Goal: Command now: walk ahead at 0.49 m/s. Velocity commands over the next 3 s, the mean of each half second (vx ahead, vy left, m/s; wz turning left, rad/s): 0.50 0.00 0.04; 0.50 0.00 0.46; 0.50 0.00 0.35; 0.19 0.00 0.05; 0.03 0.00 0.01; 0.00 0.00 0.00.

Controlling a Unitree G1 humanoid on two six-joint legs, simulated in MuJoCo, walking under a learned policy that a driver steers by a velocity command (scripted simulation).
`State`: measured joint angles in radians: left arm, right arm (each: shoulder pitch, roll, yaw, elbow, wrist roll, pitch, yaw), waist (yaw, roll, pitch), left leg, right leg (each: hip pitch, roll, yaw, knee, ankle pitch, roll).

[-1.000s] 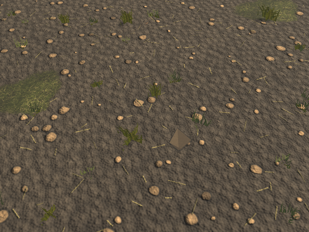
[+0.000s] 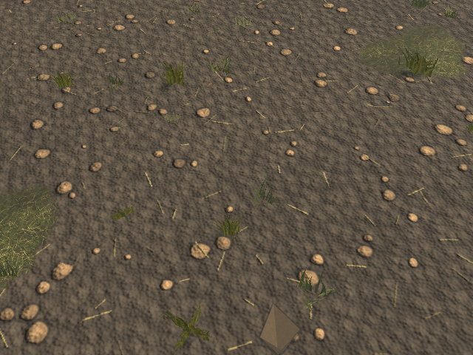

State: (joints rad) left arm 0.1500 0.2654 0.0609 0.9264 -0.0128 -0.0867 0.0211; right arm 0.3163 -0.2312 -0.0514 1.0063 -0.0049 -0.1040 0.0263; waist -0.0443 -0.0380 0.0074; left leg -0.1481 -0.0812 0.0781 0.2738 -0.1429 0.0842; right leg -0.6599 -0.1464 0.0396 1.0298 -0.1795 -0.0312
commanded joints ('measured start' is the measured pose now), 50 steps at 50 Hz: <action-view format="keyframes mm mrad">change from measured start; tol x32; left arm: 1 -1 43 10 -46 10 -1 -3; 50 57 121 33 -133 16 -44 -10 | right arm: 1 -36 -146 -25 -62 4 -12 -23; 50 -111 -138 -56 -280 14 24 -5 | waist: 1 39 73 45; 12 22 122 37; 16 142 -236 -414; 26 35 -17 16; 50 65 39 -68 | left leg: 1 -52 281 -203 -189 92 155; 14 121 260 -75 336 551 34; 16 -485 14 -116 955 -423 -55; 17 -601 75 -203 1059 -417 -32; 31 -543 190 -134 498 257 -51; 38 -588 146 -25 348 88 3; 42 -28 12 24 272 29 109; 44 555 429 -894 93 -90 390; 50 11 258 -442 -35 216 232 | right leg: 1 -38 -24 13 -168 175 23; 11 24 67 -41 -523 149 -23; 14 512 117 -76 -533 127 -98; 16 1088 -264 666 -680 -86 -308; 23 492 -97 111 -884 125 -175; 36 741 -129 -191 -868 353 -117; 41 776 -133 -258 -479 987 -63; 42 656 -90 -276 -249 894 -26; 44 -13 209 -82 398 -405 59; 50 40 17 44 116 -150 38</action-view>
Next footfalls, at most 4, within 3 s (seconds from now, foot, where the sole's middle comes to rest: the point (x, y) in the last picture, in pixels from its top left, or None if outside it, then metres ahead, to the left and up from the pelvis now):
0.28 right None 0.35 -0.16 -0.78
0.84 left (203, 311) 0.64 0.09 -0.78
1.34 right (227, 217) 0.98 0.01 -0.78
1.78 left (142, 202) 1.06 0.31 -0.78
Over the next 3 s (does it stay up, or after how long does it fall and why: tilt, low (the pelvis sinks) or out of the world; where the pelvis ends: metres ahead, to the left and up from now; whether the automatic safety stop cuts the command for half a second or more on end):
stays up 1.06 0.16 -0.01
